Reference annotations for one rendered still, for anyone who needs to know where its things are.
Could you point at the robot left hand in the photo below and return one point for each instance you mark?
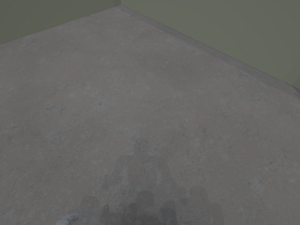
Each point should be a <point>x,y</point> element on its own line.
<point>68,219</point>

